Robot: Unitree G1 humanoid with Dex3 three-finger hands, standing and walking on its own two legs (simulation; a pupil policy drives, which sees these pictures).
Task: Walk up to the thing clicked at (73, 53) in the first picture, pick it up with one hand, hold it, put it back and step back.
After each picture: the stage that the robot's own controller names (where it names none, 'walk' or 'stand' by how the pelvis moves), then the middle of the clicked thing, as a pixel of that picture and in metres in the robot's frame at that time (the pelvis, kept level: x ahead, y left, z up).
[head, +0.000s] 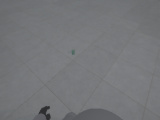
stand; (73, 52) +1.28 +0.36 -0.72
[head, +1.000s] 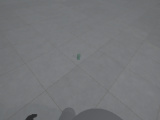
walk; (78, 56) +1.17 +0.16 -0.70
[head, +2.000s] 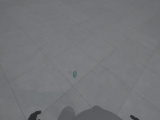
walk; (74, 74) +0.70 +0.16 -0.71
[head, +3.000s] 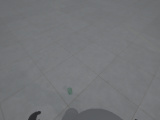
walk; (70, 91) +0.46 +0.25 -0.70
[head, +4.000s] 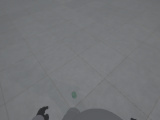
stand; (74, 95) +0.36 +0.21 -0.71
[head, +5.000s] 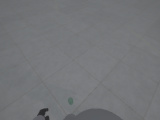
stand; (70, 101) +0.32 +0.21 -0.72
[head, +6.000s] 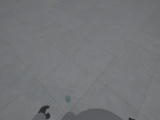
stand; (68, 99) +0.32 +0.24 -0.72
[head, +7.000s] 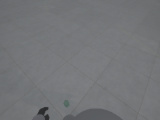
stand; (66, 103) +0.29 +0.25 -0.72
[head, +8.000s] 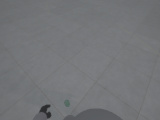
stand; (67, 103) +0.30 +0.25 -0.72
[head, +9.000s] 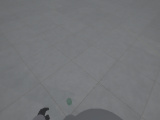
stand; (69, 101) +0.32 +0.22 -0.73
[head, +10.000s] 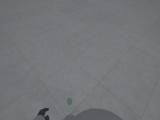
stand; (69, 101) +0.33 +0.21 -0.73
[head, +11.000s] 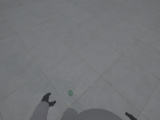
go down; (70, 93) +0.35 +0.20 -0.71
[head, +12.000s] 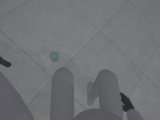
go down; (54, 57) +0.42 +0.24 -0.29
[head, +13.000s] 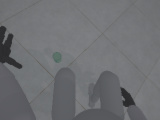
close in; (57, 57) +0.42 +0.24 -0.29
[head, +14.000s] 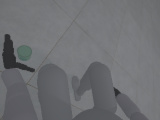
close in; (24, 53) +0.41 +0.28 -0.22
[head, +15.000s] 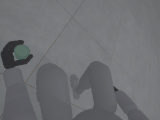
close; (22, 53) +0.40 +0.28 -0.22
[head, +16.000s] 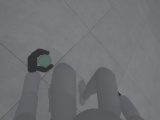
lift; (44, 61) +0.33 +0.26 -0.16
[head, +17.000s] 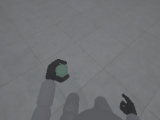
lift; (62, 73) +0.31 +0.18 +0.02
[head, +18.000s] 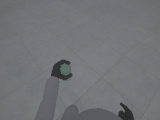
hold; (66, 73) +0.33 +0.16 +0.01
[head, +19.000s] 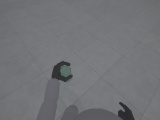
hold; (66, 74) +0.32 +0.17 +0.00
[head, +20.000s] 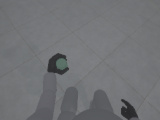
crouch; (62, 66) +0.37 +0.19 -0.05
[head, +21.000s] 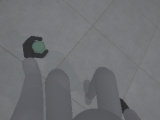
lower; (40, 50) +0.44 +0.26 -0.14
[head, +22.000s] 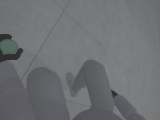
lower; (10, 49) +0.43 +0.28 -0.23
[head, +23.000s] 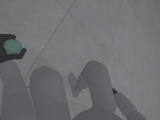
lower; (14, 49) +0.42 +0.29 -0.23
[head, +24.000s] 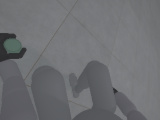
lower; (14, 48) +0.42 +0.29 -0.23
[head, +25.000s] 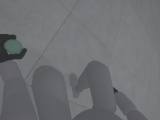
lower; (15, 49) +0.42 +0.30 -0.23
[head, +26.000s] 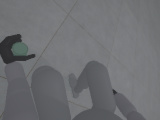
open; (20, 51) +0.42 +0.27 -0.23
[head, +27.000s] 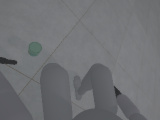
stand; (34, 49) +0.42 +0.26 -0.24
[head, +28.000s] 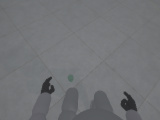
stand; (70, 78) +0.40 +0.18 -0.55
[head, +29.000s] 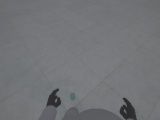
stand; (72, 96) +0.37 +0.17 -0.66
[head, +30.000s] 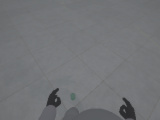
stand; (73, 96) +0.37 +0.17 -0.67
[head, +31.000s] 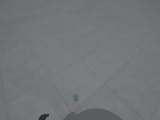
stand; (76, 98) +0.39 +0.17 -0.72
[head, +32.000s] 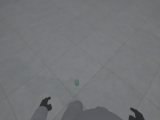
walk; (76, 83) +0.45 +0.15 -0.70
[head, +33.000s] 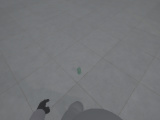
walk; (79, 71) +0.71 +0.19 -0.71
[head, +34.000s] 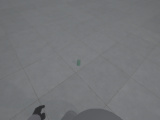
stand; (78, 63) +0.98 +0.19 -0.71
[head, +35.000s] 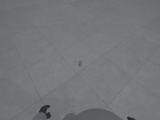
stand; (80, 63) +0.98 +0.17 -0.72
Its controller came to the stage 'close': yes
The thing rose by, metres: 0.72
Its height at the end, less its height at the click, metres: +0.00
